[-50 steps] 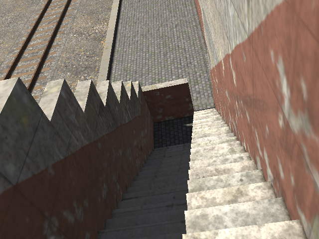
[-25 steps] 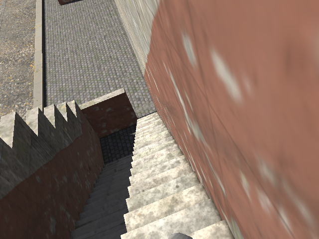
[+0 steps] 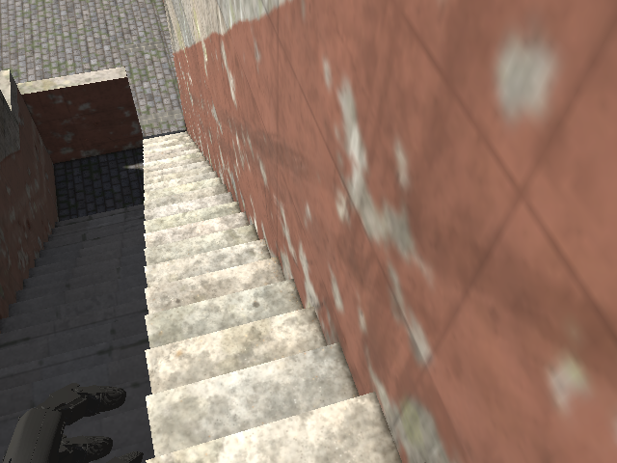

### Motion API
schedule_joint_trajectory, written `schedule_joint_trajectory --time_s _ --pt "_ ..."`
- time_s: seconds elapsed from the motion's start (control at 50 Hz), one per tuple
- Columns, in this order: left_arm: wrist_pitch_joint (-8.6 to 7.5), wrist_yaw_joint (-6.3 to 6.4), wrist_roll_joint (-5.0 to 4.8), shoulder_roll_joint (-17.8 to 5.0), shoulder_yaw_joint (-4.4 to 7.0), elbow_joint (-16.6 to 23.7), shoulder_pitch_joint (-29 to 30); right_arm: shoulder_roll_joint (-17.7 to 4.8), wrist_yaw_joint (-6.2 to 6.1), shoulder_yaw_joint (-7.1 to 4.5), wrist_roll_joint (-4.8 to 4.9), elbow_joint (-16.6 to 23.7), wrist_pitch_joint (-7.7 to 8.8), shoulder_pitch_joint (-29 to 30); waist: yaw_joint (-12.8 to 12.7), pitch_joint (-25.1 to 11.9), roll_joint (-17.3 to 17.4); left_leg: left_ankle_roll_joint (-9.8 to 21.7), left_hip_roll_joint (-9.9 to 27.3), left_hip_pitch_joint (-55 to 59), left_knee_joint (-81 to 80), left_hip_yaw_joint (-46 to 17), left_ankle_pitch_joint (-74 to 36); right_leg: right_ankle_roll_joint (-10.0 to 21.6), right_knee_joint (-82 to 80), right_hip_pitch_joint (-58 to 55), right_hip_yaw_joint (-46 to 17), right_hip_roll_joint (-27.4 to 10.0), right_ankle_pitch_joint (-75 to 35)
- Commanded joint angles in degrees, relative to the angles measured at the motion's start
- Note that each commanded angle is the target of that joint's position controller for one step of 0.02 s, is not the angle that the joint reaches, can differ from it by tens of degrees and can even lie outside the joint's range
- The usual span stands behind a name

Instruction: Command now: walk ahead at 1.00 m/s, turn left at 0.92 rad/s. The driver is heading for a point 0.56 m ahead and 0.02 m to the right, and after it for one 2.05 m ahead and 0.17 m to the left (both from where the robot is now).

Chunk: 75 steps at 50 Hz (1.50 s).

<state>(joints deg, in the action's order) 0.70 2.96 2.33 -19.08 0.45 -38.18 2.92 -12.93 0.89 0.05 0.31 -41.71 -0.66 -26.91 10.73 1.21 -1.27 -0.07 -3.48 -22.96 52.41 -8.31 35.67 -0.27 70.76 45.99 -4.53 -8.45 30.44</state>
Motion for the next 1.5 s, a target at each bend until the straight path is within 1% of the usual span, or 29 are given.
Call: schedule_joint_trajectory --time_s 0.02,0.12,0.24,0.34,0.36,0.38,0.42,0.46,0.5,0.54,0.6,0.62,0.66,0.7,0.78,0.84,0.88,0.92,0.94,0.96,1.02,1.08,1.18,1.24,1.3,1.36,1.42,1.46,1.5 --pt "-0.16 1.1 0.93 -4.59 1.27 2.95 6.57 -14.14 -1.35 -4.42 -0.46 4.99 1.72 0.03 -7.62 -10.5 18.7 11.43 10.16 21.26 -13.01 -26.34 -66.45 2.31 -1.96 9.87 0.37 9.54 -17.72" --pt "1.98 -1.15 -1.39 -0.24 1.37 3.82 14.74 -6.28 -2.5 -2.09 2.36 0.15 4.83 0.58 -7.21 -4.89 5.98 8.96 3.98 9.85 -12.26 -21.29 -41.76 -1.15 -30.0 -8.8 -2.72 10.53 -56.62" --pt "-0.91 -1.53 -1.25 2.75 2.21 1.25 10.36 -4.03 -2.42 -2.03 -1.01 -10.68 5.98 -7.69 -1.02 -1.38 4.48 10.4 2.06 20.12 -2.42 -16.88 -36.6 3.22 -37.59 -11.82 2.4 9.59 -63.1" --pt "-3.22 -0.69 -0.11 -2.75 5.99 -15.24 -29.62 -9.45 -2.68 -3.1 -1.46 -8.33 5.96 7.97 -21.76 2.18 -4.31 7.22 1.1 -0.78 38.29 -11.81 -74.86 8.76 -38.47 -43.15 3.9 11.01 -32.04" --pt "-3.2 -0.76 -0.08 -2.87 6.38 -19.42 -43.18 -10.93 -2.92 -4.05 -0.26 -8.43 6.96 15.49 -31.5 4.91 -13.36 3.29 -6.51 -22.59 69.32 -2.39 -37.53 16.65 -42.06 -57.81 1.52 6.67 -47.43" --pt "-3.71 -2.08 -2.58 -1.14 5.27 -20.37 -44.75 -7.11 -3.54 -3.06 -1.97 -5.09 8.14 22.42 -30.81 7.91 -12.17 2.97 -10.83 -36.96 74.28 5.15 10.78 18.19 -37.79 -57.76 -5.42 3.3 -62.01" --pt "-5.61 -2.13 -1.12 -0.35 4.27 -21.43 -34.44 -4.97 -2.73 -1.86 -4.15 -6.86 8.51 3.19 -10.31 8.57 -3.78 0.53 -0.52 -47.21 44.55 1.45 3.22 24.51 -32.88 -59.15 -23.59 -3.41 -64.36" --pt "-7.08 1.06 -1.92 3.22 3.36 -13.91 -10.78 -13.91 -3.97 -3.64 -2.25 -3.63 7.76 12.15 -1.93 12.61 3.93 -6.34 3.63 -10.09 3.65 -1.22 -20.91 20.82 -30.27 -4.42 -20.67 6.4 -28.14" --pt "-8.07 1.06 -2.99 -4.87 4.5 -14.04 -7.19 -1.17 -2.93 -0.17 -2.24 -9.62 6.31 -1.9 1.03 -2.77 -4.88 -5.58 -3.39 42.0 13.29 15.57 -44.73 17.34 -26.06 19.66 -18.1 5.86 -45.53" --pt "-8.59 1.03 -5.59 -3.67 4.53 -13.53 -4.67 -7.61 -2.66 -2.36 -1.36 -11.8 6.37 -11.66 7.78 -5.14 -0.29 -0.14 6.73 45.03 -2.52 -1.85 -54.36 11.79 6.67 23.04 -15.16 14.01 -22.22" --pt "-2.14 0.24 -6.02 -2.04 4.59 -13.7 -23.59 -1.72 0.37 0.99 -3.72 -5.09 5.5 13.81 -11.31 6.28 18.74 0.38 11.58 34.54 -43.77 6.72 -72.86 11.64 23.19 8.94 -4.07 18.48 10.95" --pt "-1.65 0.01 -8.22 -3.07 5.03 -9.74 -22.14 -6.52 0.8 -0.37 -5.46 -3.4 6.25 4.42 -6.98 -4.98 18.55 7.44 23.81 52.17 -17.41 -3.14 -104.28 9.91 41.2 18.91 -0.86 17.05 19.06" --pt "-3.67 0.37 -3.72 -4.02 5.57 -12.93 -27.66 -8.28 1.35 -3.08 -5.1 -5.53 10.87 -4.13 -5.47 -9.73 9.3 15.66 34.18 55.47 -13.25 -10.56 -70.88 8.58 39.03 32.78 -11.55 7.38 -0.52" --pt "-2.46 -0.23 0.19 -2.37 5.67 -12.89 -21.79 -7.66 1.3 -3.17 -5.05 -7.17 13.1 -0.43 -8.0 2.58 -4.2 11.1 27.63 27.15 -23.3 -4.25 -52.91 4.28 13.01 19.27 -7.68 4.97 -24.44" --pt "1.52 -3.05 -0.82 2.93 4.9 -9.8 -14.92 -2.39 1.15 -1.61 -1.7 -11.13 15.47 8.33 -12.52 15.57 6.94 4.44 15.86 0.55 -25.36 10.84 -22.84 4.52 -17.75 0.27 1.28 -0.24 -57.16" --pt "-0.93 -6.27 -2.56 3.04 3.86 -17.47 -27.35 -4.69 0.28 -1.82 -2.71 -13.71 14.11 15.33 -19.54 6.39 2.99 2.68 9.63 -12.73 -13.9 20.76 -12.78 5.11 -29.11 -42.47 9.33 5.38 -81.64" --pt "-1.28 -3.76 -2.77 0.08 5.52 -27.93 -56.03 -7.91 -0.22 -2.3 -4.11 -14.62 10.73 16.71 -28.95 -6.93 -1.45 0.33 8.63 -4.31 15.01 23.41 -29.1 6.15 -24.52 -60.0 14.57 9.95 -75.07" --pt "-2.5 -1.49 -1.01 -6.62 7.27 -28.69 -65.22 -10.31 -0.18 -3.84 -4.31 -15.9 6.29 28.86 -39.25 -0.73 -11.25 -4.02 0.04 -15.04 59.0 17.65 -1.55 13.8 -39.83 -65.33 1.26 1.57 -58.19" --pt "-2.07 -0.65 -2.61 -8.57 5.84 -24.95 -54.6 -6.24 -0.77 -3.13 -5.39 -14.25 4.0 26.76 -29.79 8.11 -9.68 -2.13 -4.9 -21.73 67.34 11.84 13.99 9.49 -36.69 -55.51 -1.55 1.02 -66.18" --pt "-3.54 2.01 -4.17 -13.45 5.05 -23.85 -43.05 1.42 -0.08 -0.47 -4.41 -8.78 4.03 4.5 -7.54 3.61 -26.94 -2.86 -1.27 -29.12 50.53 4.16 5.33 9.81 -35.7 -58.7 -18.16 -3.35 -67.41" --pt "-5.93 2.57 -8.29 -8.73 4.39 -24.41 -42.43 -5.74 -1.64 -1.71 -9.51 -15.25 2.28 5.51 -11.15 2.71 6.45 -1.72 4.4 -21.29 41.84 -2.38 -3.53 1.95 -35.03 -42.97 -24.49 -5.23 -51.98" --pt "-7.6 5.76 -4.43 -3.52 2.37 -20.98 -34.32 -4.41 -0.44 -0.8 -5.25 -12.42 -1.14 14.09 -11.24 2.77 6.26 -3.72 8.49 -15.06 22.18 -1.77 -26.51 4.46 -30.82 -24.84 -25.15 -8.8 -46.38" --pt "-10.66 4.77 -7.32 -0.13 2.55 -17.06 -23.67 -1.09 3.78 -1.05 -1.31 -12.21 0.28 10.26 -2.94 2.96 -0.22 3.62 4.73 16.06 -1.29 5.07 -70.64 -7.98 -20.83 0.27 2.89 1.47 -22.46" --pt "-12.0 5.06 -6.21 -0.95 5.14 -18.86 -30.77 -6.65 3.17 -3.2 -5.85 -7.36 0.84 19.02 -10.95 5.0 -6.58 6.94 8.38 -13.96 -8.53 -1.05 -71.61 -11.1 -14.73 -29.79 5.72 -2.4 -24.63" --pt "-12.28 5.94 -0.85 3.18 4.46 -20.77 -35.36 -6.91 3.73 -4.22 -5.34 -4.69 2.71 21.92 -13.74 9.38 -2.19 8.13 10.23 -30.99 -22.66 0.54 -68.47 -4.9 -8.64 -46.87 9.44 -7.76 -22.85" --pt "-10.79 5.45 -0.45 2.99 5.35 -20.18 -33.66 -4.1 5.76 -3.86 -4.74 -5.24 4.1 13.0 -12.36 6.01 5.8 7.15 11.69 -18.0 -42.81 5.38 -79.76 -4.41 -0.17 -49.76 20.96 -6.39 -10.11" --pt "-9.1 7.02 -3.27 4.26 4.52 -14.83 -21.94 -1.36 4.04 -3.0 -1.45 -17.27 7.6 -21.07 2.08 -1.09 14.92 6.88 4.5 18.8 -48.77 12.95 -103.12 -2.26 29.08 -36.46 28.31 3.91 -13.46" --pt "-8.87 5.97 -4.65 6.04 3.92 -9.88 -8.86 -1.39 3.25 -2.54 -3.98 -25.47 5.88 -34.31 8.75 2.03 22.1 11.44 8.62 38.28 -36.87 0.08 -115.88 -4.42 51.67 -13.03 26.58 10.77 16.14" --pt "-9.06 1.05 -1.24 12.33 1.81 0.18 3.87 -0.42 1.64 0.52 -3.63 -27.46 3.45 -40.1 4.5 10.69 18.06 -7.16 3.12 24.17 -22.75 -1.68 -120.7 -0.72 43.65 -3.01 20.21 15.31 14.3"
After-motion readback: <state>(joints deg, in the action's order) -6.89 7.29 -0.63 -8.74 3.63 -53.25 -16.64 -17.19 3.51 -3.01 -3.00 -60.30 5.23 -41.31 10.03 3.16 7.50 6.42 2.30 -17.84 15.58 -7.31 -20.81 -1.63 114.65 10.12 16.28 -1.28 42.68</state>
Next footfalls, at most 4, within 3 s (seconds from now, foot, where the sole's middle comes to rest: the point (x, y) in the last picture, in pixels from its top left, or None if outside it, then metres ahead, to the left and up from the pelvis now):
0.38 right None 0.30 -0.01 -0.92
0.60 left None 0.42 0.20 -1.09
0.92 right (264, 383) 0.78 -0.03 -1.31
1.48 left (234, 305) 1.27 0.03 -1.70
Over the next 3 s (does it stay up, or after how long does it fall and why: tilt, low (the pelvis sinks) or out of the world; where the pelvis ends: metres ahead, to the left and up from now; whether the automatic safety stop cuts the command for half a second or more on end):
falls after 2.30 s (tilt)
